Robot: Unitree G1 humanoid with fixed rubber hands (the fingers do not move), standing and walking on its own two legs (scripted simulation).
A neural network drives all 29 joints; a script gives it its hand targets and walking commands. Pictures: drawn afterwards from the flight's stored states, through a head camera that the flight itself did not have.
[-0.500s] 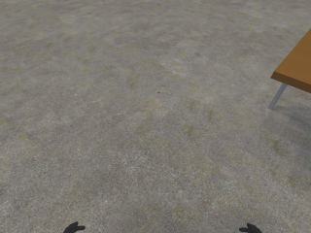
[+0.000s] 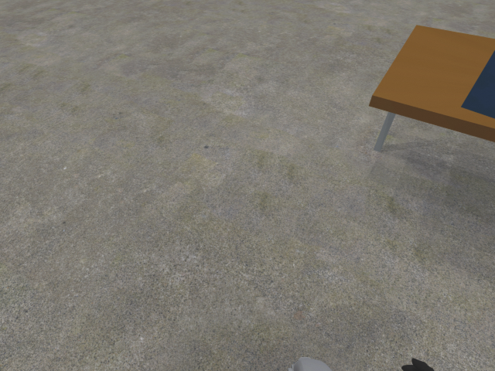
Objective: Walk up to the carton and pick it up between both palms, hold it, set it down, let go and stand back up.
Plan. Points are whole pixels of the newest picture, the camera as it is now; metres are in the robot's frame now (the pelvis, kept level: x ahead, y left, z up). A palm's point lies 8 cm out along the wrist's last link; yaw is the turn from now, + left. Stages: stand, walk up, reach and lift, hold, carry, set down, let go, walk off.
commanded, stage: walk up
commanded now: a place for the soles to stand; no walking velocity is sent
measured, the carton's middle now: out of the picture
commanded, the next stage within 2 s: none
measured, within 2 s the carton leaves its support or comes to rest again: neither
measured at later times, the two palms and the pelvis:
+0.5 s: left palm (190, 320) +0.24 +0.12 -0.11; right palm out of the picture +0.17 -0.42 -0.09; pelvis +0.13 -0.13 +0.00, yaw -17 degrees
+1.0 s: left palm (313, 195) +0.54 -0.15 -0.09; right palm out of the picture +0.09 -0.48 -0.11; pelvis +0.27 -0.26 -0.01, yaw -34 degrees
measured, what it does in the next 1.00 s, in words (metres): walks ahead, turning right: right foot, then left foot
